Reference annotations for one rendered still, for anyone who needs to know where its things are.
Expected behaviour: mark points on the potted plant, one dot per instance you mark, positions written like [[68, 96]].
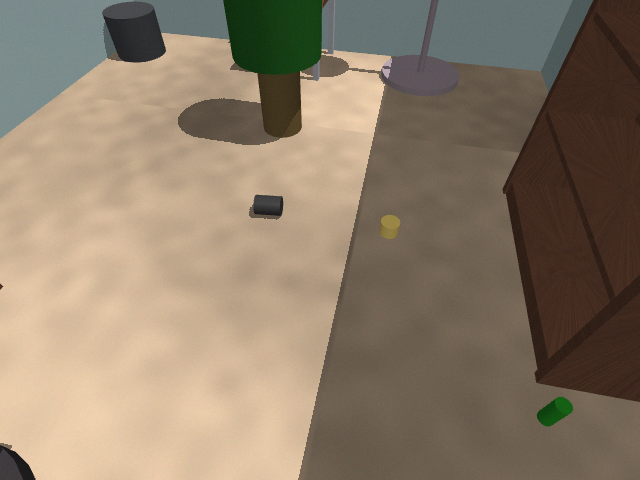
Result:
[[276, 39]]

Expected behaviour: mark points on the chair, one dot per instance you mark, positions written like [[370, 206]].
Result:
[[331, 25]]

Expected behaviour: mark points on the bookshelf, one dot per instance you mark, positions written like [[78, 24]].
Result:
[[573, 196]]

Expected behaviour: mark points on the coat stand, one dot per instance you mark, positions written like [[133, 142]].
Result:
[[421, 75]]

